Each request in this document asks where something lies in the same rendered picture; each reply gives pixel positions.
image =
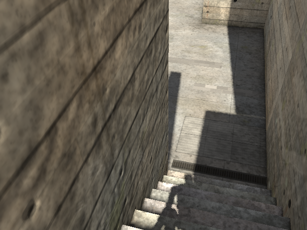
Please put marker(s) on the stairs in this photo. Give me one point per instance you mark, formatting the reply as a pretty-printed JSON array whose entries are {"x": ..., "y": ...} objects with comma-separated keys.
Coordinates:
[{"x": 183, "y": 201}]

